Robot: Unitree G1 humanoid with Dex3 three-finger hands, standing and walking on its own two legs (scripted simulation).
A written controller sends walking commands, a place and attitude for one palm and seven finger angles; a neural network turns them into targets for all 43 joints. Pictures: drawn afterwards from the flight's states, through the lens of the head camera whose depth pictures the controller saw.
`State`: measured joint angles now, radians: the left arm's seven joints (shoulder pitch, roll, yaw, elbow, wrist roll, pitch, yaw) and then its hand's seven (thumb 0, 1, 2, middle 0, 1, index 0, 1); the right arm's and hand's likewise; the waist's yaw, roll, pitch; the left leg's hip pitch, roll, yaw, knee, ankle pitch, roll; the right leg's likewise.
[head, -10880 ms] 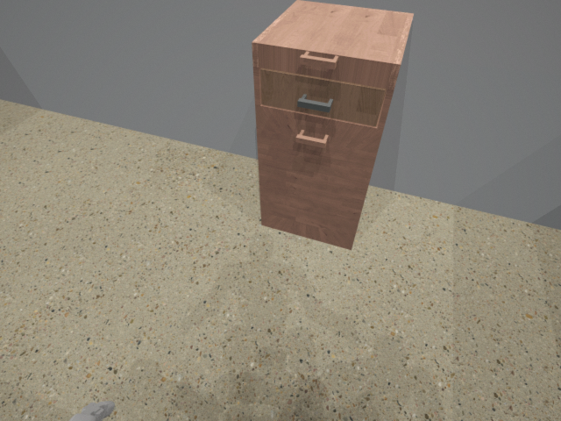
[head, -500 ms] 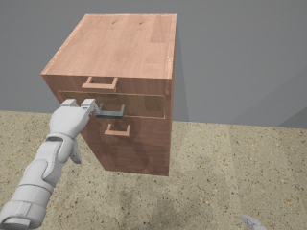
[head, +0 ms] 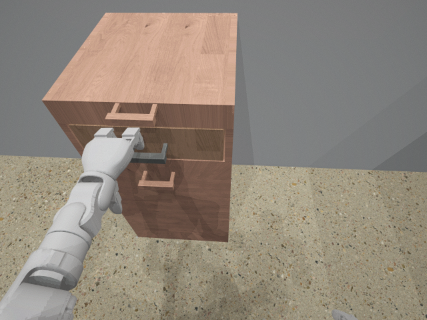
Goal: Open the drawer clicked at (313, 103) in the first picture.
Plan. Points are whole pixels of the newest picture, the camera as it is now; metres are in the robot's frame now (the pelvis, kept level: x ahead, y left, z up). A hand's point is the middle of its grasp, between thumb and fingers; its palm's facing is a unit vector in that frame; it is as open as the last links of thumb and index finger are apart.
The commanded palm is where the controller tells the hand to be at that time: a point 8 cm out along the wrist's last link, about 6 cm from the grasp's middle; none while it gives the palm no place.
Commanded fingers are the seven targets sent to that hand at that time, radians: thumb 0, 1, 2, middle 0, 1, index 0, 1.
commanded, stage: move the hooked fingers above the handle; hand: left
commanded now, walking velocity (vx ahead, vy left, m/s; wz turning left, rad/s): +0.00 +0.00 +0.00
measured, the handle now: (147, 152) +0.51 +0.20 -0.04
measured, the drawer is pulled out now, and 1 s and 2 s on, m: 0.00 0.00 0.00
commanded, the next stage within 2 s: lower the fingers behind the handle in 1.64 s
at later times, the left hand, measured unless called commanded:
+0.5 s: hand (133, 160) +0.44 +0.21 +0.01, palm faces -0.05 -0.02 -1.00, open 13.8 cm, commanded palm +0.43 +0.21 +0.07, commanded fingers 0.00 -0.50 0.30 -0.30 -1.20 -0.30 -1.20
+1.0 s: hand (128, 159) +0.44 +0.22 +0.01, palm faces -0.05 -0.03 -1.00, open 13.8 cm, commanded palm +0.43 +0.22 +0.07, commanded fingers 0.00 -0.50 0.30 -0.30 -1.20 -0.30 -1.20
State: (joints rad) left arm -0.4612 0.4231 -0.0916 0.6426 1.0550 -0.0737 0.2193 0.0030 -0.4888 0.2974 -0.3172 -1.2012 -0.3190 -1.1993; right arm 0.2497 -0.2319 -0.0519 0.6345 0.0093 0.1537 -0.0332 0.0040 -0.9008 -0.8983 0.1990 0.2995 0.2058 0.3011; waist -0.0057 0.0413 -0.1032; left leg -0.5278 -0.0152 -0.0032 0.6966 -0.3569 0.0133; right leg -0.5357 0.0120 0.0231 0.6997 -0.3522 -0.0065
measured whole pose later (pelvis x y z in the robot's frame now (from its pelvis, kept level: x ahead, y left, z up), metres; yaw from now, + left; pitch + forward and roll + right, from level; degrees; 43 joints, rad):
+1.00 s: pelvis +0.00 +0.01 -0.01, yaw -1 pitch +17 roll -1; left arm -0.66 0.46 -0.04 0.94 1.10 -0.13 0.32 0.00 -0.49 0.30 -0.32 -1.20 -0.33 -1.20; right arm 0.33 -0.25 -0.07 0.67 -0.01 0.14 -0.03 0.00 -0.90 -0.90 0.20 0.30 0.21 0.30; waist -0.08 0.04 -0.14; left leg -0.70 0.00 0.00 0.79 -0.38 0.02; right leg -0.69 0.03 0.03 0.76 -0.36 0.00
